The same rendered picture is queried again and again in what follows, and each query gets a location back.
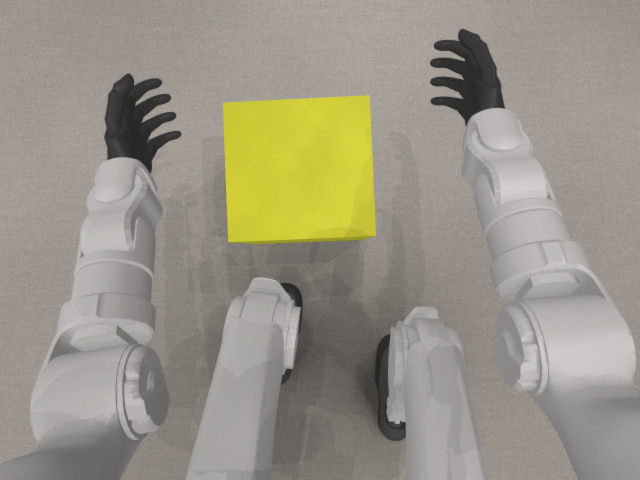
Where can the robot left shin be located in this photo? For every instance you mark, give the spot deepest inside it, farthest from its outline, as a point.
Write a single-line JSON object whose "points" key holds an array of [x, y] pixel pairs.
{"points": [[257, 284]]}

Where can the left robot hand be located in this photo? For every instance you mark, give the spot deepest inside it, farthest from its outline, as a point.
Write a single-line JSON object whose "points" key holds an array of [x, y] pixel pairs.
{"points": [[126, 135]]}

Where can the robot right forearm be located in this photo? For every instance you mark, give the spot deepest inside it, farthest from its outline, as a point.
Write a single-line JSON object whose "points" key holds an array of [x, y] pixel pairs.
{"points": [[533, 255]]}

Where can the carton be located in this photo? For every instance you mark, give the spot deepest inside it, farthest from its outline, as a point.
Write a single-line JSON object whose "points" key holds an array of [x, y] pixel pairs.
{"points": [[299, 170]]}

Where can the robot left forearm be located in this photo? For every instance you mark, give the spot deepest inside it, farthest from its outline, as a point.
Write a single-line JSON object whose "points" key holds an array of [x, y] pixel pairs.
{"points": [[111, 297]]}

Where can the right robot hand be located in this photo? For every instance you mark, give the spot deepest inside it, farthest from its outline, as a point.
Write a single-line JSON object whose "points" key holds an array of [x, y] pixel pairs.
{"points": [[481, 87]]}

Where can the right robot upper arm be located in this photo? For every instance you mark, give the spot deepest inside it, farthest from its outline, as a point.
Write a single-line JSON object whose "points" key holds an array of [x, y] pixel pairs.
{"points": [[573, 355]]}

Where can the left robot thigh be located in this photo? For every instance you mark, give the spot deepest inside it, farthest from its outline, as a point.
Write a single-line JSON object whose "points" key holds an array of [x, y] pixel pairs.
{"points": [[236, 433]]}

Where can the left robot upper arm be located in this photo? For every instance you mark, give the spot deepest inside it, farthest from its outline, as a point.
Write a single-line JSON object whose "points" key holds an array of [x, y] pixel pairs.
{"points": [[91, 411]]}

